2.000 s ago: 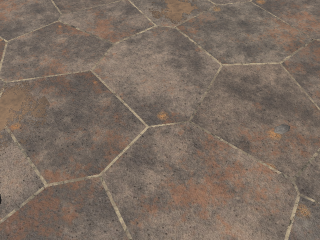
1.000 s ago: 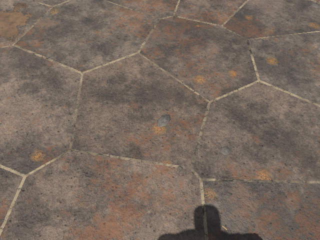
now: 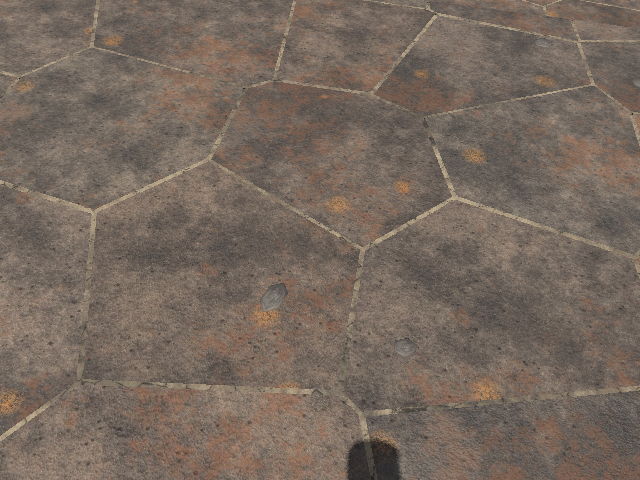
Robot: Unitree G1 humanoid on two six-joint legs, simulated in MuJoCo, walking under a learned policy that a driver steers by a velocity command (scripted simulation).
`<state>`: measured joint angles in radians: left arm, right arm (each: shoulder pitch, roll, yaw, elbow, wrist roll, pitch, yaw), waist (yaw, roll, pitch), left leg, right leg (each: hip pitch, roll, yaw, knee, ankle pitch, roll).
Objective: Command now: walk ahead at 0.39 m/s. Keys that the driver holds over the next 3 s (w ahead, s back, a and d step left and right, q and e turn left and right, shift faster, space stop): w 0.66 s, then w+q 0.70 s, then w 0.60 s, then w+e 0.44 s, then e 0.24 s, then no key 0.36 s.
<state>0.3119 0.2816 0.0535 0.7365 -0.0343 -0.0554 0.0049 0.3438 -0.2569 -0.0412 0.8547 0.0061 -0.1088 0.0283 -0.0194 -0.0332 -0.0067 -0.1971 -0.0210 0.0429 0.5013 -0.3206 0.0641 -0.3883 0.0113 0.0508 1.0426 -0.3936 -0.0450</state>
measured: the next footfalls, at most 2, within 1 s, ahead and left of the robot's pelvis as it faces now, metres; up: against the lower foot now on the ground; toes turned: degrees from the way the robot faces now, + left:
right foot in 0.40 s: +0.38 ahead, -0.12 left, +0.00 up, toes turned -1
left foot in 0.94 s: +0.67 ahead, +0.14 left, +0.00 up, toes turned +8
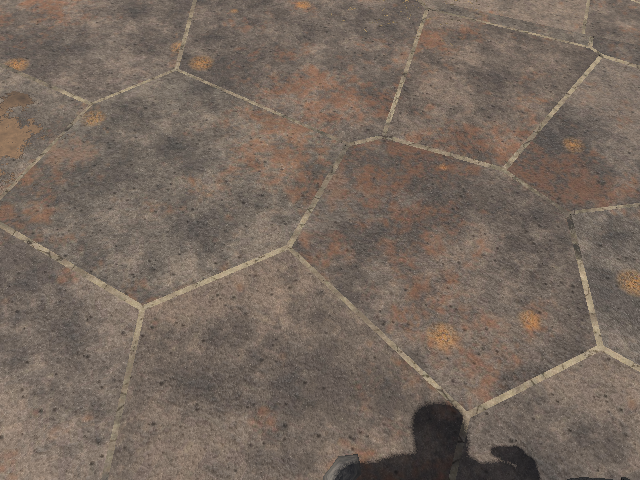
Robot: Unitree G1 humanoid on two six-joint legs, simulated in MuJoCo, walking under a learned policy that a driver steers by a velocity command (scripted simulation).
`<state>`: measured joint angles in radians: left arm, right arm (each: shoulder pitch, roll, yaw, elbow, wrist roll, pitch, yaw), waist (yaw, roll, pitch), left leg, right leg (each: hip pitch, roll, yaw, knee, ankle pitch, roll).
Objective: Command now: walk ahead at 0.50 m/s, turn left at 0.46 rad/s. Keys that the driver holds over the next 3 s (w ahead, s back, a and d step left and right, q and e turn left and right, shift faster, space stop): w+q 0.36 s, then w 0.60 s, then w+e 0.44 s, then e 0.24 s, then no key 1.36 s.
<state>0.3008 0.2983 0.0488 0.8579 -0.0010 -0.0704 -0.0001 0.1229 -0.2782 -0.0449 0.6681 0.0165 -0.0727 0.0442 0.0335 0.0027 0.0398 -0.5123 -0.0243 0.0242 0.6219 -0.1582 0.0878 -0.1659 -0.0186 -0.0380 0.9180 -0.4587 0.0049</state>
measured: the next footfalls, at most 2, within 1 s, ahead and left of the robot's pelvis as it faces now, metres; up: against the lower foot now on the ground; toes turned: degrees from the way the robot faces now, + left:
right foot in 0.44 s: +0.44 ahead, -0.08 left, +0.00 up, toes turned +18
left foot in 0.96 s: +0.62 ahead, +0.24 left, +0.00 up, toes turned +18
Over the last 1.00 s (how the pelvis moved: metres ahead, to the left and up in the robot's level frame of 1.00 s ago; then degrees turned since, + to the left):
0.54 0.04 -0.02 8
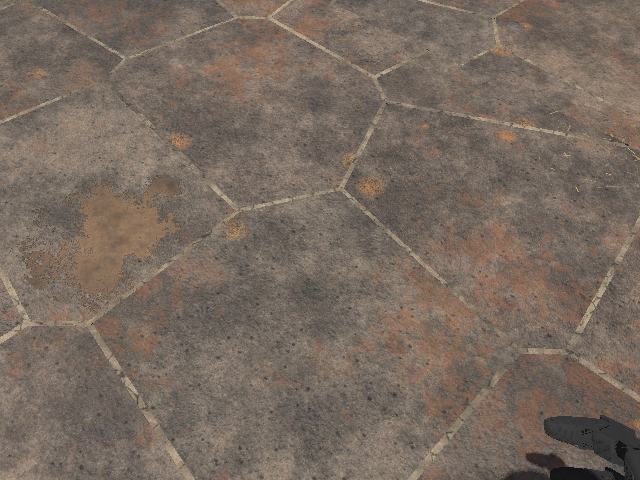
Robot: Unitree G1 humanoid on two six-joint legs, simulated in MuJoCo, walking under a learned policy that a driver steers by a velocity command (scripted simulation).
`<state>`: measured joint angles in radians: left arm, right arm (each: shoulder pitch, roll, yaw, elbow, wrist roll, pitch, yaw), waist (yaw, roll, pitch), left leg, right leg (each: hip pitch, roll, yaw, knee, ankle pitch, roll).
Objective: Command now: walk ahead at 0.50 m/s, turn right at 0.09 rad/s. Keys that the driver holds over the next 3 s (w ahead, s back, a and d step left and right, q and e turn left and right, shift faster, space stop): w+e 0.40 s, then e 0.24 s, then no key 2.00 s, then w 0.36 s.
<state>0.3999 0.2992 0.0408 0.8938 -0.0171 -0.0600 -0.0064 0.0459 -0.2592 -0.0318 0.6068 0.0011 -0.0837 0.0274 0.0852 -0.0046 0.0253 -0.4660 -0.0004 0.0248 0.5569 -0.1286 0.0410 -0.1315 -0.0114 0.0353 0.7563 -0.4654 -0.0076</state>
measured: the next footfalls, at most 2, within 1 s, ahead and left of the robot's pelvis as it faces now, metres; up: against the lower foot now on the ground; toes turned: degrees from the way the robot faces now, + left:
right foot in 0.50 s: +0.40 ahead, -0.17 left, +0.00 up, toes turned -18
left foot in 0.96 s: +0.52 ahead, +0.03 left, +0.00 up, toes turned -26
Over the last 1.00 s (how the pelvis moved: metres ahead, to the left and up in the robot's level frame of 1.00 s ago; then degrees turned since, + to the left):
0.53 0.10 0.01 17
